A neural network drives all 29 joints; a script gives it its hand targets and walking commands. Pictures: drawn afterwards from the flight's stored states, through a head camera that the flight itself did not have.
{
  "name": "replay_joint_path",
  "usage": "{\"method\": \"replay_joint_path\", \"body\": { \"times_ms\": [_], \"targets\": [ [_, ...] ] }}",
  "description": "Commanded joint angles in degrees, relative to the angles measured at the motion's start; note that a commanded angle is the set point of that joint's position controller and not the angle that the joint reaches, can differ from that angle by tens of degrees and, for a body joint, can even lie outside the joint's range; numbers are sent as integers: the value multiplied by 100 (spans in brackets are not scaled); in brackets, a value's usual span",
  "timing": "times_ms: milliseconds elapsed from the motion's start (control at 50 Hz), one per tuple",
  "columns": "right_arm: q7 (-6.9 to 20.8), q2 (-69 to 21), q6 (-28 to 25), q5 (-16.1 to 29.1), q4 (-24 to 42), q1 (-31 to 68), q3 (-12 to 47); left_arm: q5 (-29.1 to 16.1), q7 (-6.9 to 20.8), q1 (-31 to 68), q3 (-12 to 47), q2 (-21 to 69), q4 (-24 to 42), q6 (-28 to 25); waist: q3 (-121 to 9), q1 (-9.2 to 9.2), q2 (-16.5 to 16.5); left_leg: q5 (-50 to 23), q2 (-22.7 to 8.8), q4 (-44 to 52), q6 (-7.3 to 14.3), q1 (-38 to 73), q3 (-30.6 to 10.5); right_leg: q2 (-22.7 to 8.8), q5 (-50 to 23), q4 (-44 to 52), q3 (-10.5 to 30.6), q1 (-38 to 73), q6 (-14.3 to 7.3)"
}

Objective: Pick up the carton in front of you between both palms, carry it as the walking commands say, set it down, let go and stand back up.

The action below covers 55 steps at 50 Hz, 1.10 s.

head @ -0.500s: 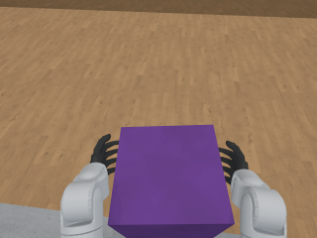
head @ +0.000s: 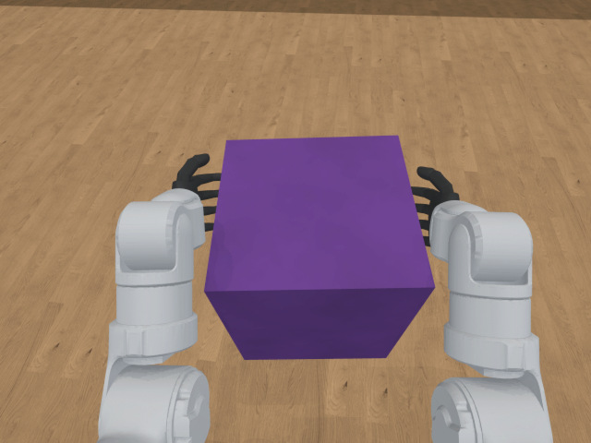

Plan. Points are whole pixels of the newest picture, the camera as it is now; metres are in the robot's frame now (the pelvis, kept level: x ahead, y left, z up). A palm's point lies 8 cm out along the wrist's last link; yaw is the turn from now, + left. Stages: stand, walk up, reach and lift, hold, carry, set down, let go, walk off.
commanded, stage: carry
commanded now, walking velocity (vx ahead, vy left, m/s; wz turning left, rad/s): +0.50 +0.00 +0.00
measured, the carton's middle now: (313, 259) +0.36 -0.01 +0.09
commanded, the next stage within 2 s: none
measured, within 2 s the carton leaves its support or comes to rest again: neither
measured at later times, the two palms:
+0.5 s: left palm (232, 81) +0.73 +0.14 +0.17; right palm (393, 85) +0.70 -0.16 +0.17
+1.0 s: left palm (241, 7) +1.01 +0.14 +0.22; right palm (367, 0) +1.03 -0.15 +0.22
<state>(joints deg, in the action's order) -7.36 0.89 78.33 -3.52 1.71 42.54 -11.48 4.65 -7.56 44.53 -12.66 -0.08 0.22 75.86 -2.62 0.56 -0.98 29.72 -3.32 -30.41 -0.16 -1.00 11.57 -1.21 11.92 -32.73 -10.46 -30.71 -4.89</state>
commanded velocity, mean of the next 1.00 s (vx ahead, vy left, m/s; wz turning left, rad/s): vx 0.50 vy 0.00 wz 0.00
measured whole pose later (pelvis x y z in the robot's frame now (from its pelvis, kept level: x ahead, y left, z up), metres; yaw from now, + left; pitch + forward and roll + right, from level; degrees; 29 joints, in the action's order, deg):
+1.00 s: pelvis +0.64 -0.03 +0.07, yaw -1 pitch +4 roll -1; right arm -7.3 0.6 77.0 -5.7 -6.3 48.6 -16.9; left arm 3.5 -8.9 47.8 -13.0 0.2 -6.6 75.3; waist 1.0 -6.1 -0.4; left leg 24.0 0.7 -77.3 3.4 -31.7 0.5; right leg 2.0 20.3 -34.1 -8.7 -25.2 -5.5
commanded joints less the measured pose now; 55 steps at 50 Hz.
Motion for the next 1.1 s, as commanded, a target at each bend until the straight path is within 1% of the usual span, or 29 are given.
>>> {"method": "replay_joint_path", "body": {
  "times_ms": [0,20,40,80,100,120,240,300,340,360,380,400,420,440,460,500,520,560,660,760,800,820,840,860,880,920,940,980,1080],
  "targets": [
    [1336,-5551,-222,2568,-47,4417,3348,-2408,1403,3483,3148,5286,-696,11,-3000,-455,1634,-1533,201,-3812,100,-2444,-303,-1784,-339,477,3118,4511,-853],
    [1299,-5607,-261,2532,-51,4663,3217,-2549,1428,3535,3108,5596,-794,-48,-3093,-612,2084,177,753,-4871,116,-3764,-906,-1991,54,1360,4424,5040,-1296],
    [1251,-5818,-340,2514,-24,4944,3164,-2726,1490,3866,3058,5898,-600,-103,-2660,-501,1570,-143,409,-5221,270,-4203,-1230,-1765,-324,1341,3864,4782,-1045],
    [1144,-6113,-434,2481,142,5222,3052,-3009,1534,4607,3208,6418,-133,-190,-2621,-491,685,-539,102,-5153,393,-4383,-1265,-1598,-2067,684,2845,4465,-854],
    [1080,-6165,-469,2402,187,5212,2990,-3105,1526,4837,3250,6559,57,-219,-2686,-448,546,-717,19,-4906,387,-4253,-1275,-1472,-1883,732,2506,4261,-731],
    [1020,-6173,-498,2305,191,5115,2923,-3137,1505,4921,3255,6624,181,-242,-2814,-435,526,-822,-3,-4735,362,-4190,-1233,-1423,-1620,794,2344,4244,-662],
    [872,-6000,-678,1862,245,4440,3099,-2906,1444,4522,3488,6482,511,-364,-2733,-542,706,-942,37,-3710,265,-5125,-821,-1312,-2733,709,1811,4805,-836],
    [888,-5848,-700,1821,493,4386,3282,-2839,1445,4429,3659,6245,789,-383,-2412,-561,761,-1521,188,-2168,246,-4644,-516,-996,-3092,745,1275,4511,-741],
    [896,-5687,-657,1819,629,4267,3357,-2760,1435,4224,3699,5993,880,-354,-2287,-531,962,-1841,486,-982,318,-3737,-66,-798,-3738,607,807,4223,-556],
    [908,-5595,-621,1837,635,4193,3385,-2712,1433,4077,3694,5883,832,-323,-2355,-395,1107,-1801,748,-618,414,-3019,183,-806,-4725,294,620,4026,-429],
    [933,-5529,-586,1856,582,4078,3408,-2684,1435,3973,3688,5799,766,-283,-2590,-30,1161,-2081,995,-206,518,-1997,447,-769,-5582,-459,311,3777,-232],
    [977,-5475,-561,1910,555,3967,3429,-2641,1442,3929,3706,5753,733,-254,-3091,415,898,-2482,791,178,568,-460,282,-689,-4819,-1500,115,3122,19],
    [1045,-5445,-532,1983,565,4007,3450,-2628,1454,3980,3758,5682,713,-212,-3628,638,71,-2420,-416,-128,846,1257,-1564,-467,-2406,-2625,499,1747,181],
    [1097,-5330,-533,2037,356,3940,3452,-2639,1473,3900,3730,5791,629,-147,-4293,533,-2079,-3122,-1648,595,1964,2770,-4617,704,1431,-4442,854,-172,388],
    [1171,-5585,-475,2236,464,4076,3565,-2529,1444,4035,3684,5619,648,-146,-3993,537,-1535,-3475,-1704,603,2095,2927,-4623,511,1604,-5421,1399,-944,266],
    [1310,-6005,-451,2640,908,4609,3711,-2356,1356,4256,3521,5640,811,-126,-3088,608,-298,-4620,-1372,229,1648,2288,-3434,172,1441,-5342,1252,-1683,154],
    [1346,-6135,-435,2823,1111,4930,3781,-2246,1298,4205,3443,5585,780,-130,-2938,526,-46,-4445,-1268,318,1435,2048,-3145,56,1254,-4906,1301,-1684,136],
    [1371,-6225,-400,3033,1250,5200,3816,-2030,1194,4042,3289,5506,711,-138,-2925,429,-111,-3918,-1169,539,1255,1748,-2873,14,1013,-4310,1178,-1400,127],
    [1471,-6074,-234,3003,644,4988,3559,-1664,1060,3663,3124,5265,173,-53,-2600,428,-418,-4352,-1144,772,1443,1624,-2246,-23,1113,-2854,756,-1756,262],
    [1621,-6123,-200,2746,-463,4725,3197,-1849,1178,3874,3135,5594,-552,-6,-1988,308,-884,-5061,-740,797,1033,581,-1140,334,349,-801,-91,-378,138],
    [1633,-6182,-223,2624,-755,4680,3025,-2008,1255,3982,3124,5837,-773,-28,-2193,-86,-897,-6395,-663,-233,736,132,-607,691,47,-120,-445,1088,-12],
    [1621,-6215,-241,2580,-803,4685,2979,-2111,1299,4023,3099,5928,-832,-48,-2650,-418,-750,-5999,-561,-1135,486,-472,-394,616,-12,37,-306,2488,-119],
    [1605,-6179,-260,2546,-814,4798,2933,-2216,1354,3993,3053,6017,-871,-70,-3047,-752,-87,-4095,-306,-2430,301,-1524,-392,-388,979,317,1306,3730,-274],
    [1589,-6310,-258,2491,-740,4890,2853,-2297,1378,4255,3054,5991,-849,-129,-3252,-590,1736,-656,771,-4018,73,-3397,-617,-1811,461,1122,4589,4678,-1299],
    [1523,-6231,-279,2420,-644,5110,2791,-2538,1424,4475,3103,6235,-686,-123,-2983,-566,1517,-61,672,-5217,235,-4191,-1351,-1901,-147,1174,4918,4676,-1565],
    [1344,-6169,-317,2272,-419,5046,2675,-2914,1453,4957,3338,6562,-133,-142,-2650,-595,361,-377,317,-5444,390,-4518,-1477,-1573,-1457,676,3607,4204,-1245],
    [1252,-6026,-328,2142,-314,4968,2580,-3124,1461,5256,3427,6708,86,-148,-2619,-523,158,-571,195,-5151,413,-4518,-1468,-1477,-1356,722,3263,4022,-1052],
    [1092,-5804,-330,1911,-186,4802,2457,-3334,1452,5492,3508,6776,397,-161,-2714,-440,302,-740,96,-4669,426,-4380,-1367,-1410,-860,878,2943,3856,-907],
    [933,-5431,-282,1604,-200,4477,2478,-3250,1428,5208,3389,6452,385,-48,-2565,-530,531,-704,1,-3131,285,-4621,-988,-1393,-1394,1002,2224,3908,-1022]
  ]
}}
